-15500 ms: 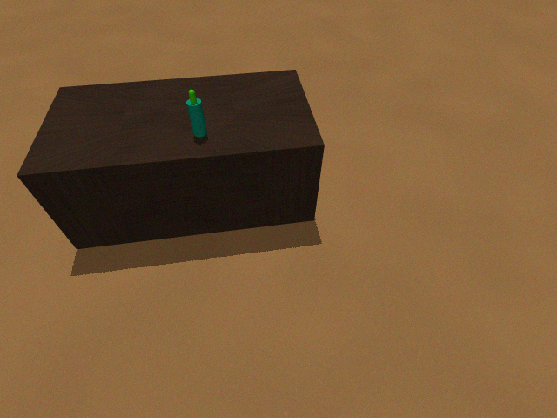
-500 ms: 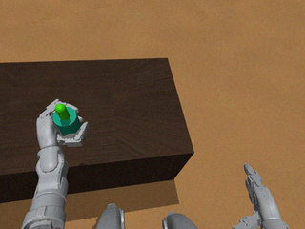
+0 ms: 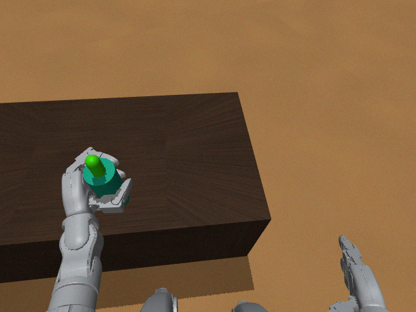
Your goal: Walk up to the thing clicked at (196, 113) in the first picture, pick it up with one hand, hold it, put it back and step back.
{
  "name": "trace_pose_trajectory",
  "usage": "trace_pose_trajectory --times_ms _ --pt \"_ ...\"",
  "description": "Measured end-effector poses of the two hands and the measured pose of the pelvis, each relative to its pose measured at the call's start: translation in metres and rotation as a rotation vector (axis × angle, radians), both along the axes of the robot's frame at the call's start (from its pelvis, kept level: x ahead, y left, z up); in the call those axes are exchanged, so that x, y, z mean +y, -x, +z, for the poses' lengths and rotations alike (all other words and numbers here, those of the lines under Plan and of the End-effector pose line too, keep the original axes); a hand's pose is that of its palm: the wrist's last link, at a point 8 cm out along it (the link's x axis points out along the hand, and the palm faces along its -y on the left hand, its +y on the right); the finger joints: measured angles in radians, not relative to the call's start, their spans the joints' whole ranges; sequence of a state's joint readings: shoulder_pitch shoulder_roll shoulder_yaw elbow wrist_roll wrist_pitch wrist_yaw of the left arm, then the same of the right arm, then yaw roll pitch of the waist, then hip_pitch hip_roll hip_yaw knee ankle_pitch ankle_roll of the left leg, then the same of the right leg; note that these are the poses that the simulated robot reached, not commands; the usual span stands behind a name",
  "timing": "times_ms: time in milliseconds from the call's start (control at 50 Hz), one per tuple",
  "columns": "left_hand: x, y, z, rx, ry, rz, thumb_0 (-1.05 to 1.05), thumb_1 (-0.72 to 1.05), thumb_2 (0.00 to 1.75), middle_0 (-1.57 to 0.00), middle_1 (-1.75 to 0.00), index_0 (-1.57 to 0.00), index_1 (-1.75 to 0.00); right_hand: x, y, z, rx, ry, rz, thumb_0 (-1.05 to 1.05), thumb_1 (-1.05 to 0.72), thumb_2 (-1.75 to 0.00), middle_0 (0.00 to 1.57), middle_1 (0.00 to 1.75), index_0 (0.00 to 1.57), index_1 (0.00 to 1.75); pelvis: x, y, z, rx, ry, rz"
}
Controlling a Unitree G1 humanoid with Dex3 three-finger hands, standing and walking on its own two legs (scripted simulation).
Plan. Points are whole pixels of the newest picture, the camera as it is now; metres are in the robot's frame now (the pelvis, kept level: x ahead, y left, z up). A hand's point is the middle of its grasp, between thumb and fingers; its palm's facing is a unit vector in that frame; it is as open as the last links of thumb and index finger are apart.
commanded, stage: lift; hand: left
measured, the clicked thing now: (106, 181) +0.35 +0.19 +0.05
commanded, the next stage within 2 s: hold in 0.20 s
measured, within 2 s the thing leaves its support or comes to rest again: neither
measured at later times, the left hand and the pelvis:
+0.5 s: hand (107, 181) +0.35 +0.18 +0.06, palm faces +0.22 -0.98 +0.01, open 7.6 cm; pelvis +0.01 +0.00 +0.01, yaw +0 degrees
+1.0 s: hand (106, 186) +0.33 +0.18 +0.07, palm faces +0.23 -0.97 +0.01, open 7.6 cm; pelvis +0.00 +0.00 +0.01, yaw +0 degrees
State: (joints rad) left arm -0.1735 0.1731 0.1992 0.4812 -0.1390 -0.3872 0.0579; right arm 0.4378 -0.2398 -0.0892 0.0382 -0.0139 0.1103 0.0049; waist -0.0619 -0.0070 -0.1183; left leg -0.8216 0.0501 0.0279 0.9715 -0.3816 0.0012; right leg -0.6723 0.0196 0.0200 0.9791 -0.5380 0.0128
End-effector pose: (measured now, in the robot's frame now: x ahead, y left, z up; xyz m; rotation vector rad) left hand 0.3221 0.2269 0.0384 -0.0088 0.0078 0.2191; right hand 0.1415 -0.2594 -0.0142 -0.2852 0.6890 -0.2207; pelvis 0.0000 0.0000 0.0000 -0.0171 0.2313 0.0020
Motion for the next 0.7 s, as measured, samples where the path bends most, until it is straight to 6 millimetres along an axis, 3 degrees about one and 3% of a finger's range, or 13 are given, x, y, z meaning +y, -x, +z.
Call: trace_pose_trajectory --times_ms 380,700 --pt "0.001 0.001 0.014 0.007 0.003 -0.011 -0.03 -0.22 1.25 -0.79 -1.24 -0.89 -1.27 0.002 -0.015 -0.003 0.019 -0.021 -0.015 -0.01 0.55 -0.05 0.06 0.05 0.06 0.05 0.003 -0.014 0.008 -0.016 0.000 -0.001" --pt "-0.003 0.019 0.025 0.005 -0.001 -0.003 -0.03 -0.21 1.25 -0.79 -1.25 -0.88 -1.27 0.005 -0.009 -0.007 0.024 -0.030 -0.019 -0.01 0.55 -0.05 0.06 0.05 0.06 0.05 0.004 -0.009 0.011 -0.043 -0.001 0.002"
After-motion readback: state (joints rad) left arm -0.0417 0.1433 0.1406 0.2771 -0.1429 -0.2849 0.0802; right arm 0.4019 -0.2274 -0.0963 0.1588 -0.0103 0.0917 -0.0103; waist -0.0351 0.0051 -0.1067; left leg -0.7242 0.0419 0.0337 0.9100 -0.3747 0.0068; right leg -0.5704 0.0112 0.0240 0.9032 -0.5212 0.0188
